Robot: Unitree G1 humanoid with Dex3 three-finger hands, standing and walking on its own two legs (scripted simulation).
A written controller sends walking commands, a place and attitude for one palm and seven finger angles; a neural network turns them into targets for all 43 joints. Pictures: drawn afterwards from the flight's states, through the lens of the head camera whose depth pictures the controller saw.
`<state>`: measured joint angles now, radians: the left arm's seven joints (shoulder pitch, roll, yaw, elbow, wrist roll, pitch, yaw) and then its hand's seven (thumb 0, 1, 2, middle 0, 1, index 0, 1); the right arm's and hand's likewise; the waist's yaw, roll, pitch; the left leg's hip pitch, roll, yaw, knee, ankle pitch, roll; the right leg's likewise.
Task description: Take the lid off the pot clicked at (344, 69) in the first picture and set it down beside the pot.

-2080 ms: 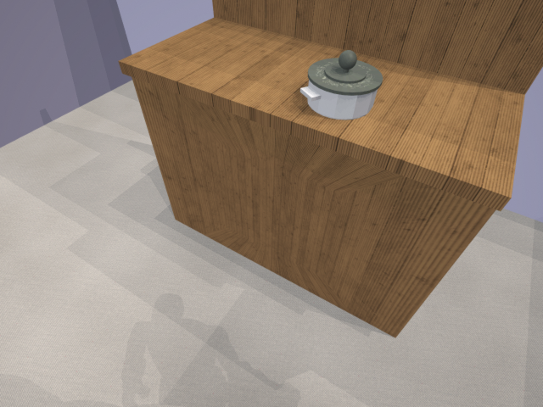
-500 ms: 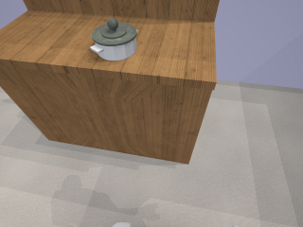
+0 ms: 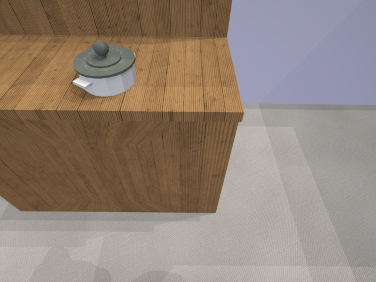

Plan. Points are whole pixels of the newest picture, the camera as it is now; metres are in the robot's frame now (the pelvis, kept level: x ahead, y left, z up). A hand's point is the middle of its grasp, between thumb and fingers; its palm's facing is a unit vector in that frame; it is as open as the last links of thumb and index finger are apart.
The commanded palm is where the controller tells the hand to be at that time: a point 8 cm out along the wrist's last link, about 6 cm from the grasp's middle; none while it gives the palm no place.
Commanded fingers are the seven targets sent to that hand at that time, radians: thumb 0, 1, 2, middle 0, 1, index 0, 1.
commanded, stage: take the last steps up to it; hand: left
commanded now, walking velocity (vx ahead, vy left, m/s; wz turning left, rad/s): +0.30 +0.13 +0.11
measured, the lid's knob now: (101, 48) +0.72 +0.28 +0.14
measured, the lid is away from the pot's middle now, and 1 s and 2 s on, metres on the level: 0.00 0.00 0.00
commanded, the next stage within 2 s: come to a stop and stand still in 0.42 s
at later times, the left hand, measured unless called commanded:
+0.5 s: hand out of the picture +0.08 +0.22 -0.19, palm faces +0.19 -0.97 -0.18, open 7.4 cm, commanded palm none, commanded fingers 0.00 0.90 0.90 -0.20 -0.30 -0.20 -0.30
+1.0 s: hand (98, 245) +0.24 +0.25 -0.18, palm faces +0.06 -0.97 -0.25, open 7.4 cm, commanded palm none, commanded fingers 0.00 0.90 0.90 -0.20 -0.30 -0.20 -0.30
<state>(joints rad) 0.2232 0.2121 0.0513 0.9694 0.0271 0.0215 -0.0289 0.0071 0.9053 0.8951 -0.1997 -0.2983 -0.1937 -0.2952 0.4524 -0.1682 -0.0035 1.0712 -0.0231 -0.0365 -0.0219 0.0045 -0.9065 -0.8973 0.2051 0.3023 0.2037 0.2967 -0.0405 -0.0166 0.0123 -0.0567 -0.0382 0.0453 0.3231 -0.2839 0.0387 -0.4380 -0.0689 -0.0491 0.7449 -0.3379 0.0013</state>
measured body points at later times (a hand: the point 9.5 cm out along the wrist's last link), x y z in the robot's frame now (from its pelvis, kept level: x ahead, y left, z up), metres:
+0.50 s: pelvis +0.16 +0.05 -0.02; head +0.17 +0.07 +0.43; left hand +0.07 +0.27 -0.18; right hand +0.27 -0.18 -0.15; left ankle +0.24 +0.17 -0.75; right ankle +0.07 -0.11 -0.74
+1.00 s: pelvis +0.19 +0.05 -0.01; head +0.23 +0.05 +0.43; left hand +0.24 +0.30 -0.16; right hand +0.25 -0.18 -0.17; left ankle +0.24 +0.17 -0.74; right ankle +0.18 -0.07 -0.75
